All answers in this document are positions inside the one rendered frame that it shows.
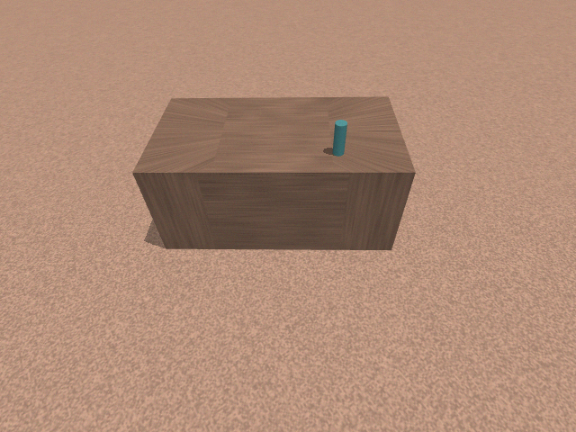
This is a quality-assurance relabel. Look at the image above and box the can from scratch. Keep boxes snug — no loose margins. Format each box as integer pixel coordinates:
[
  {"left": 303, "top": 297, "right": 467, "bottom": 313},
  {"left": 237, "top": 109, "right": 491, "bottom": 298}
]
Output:
[{"left": 333, "top": 120, "right": 347, "bottom": 157}]

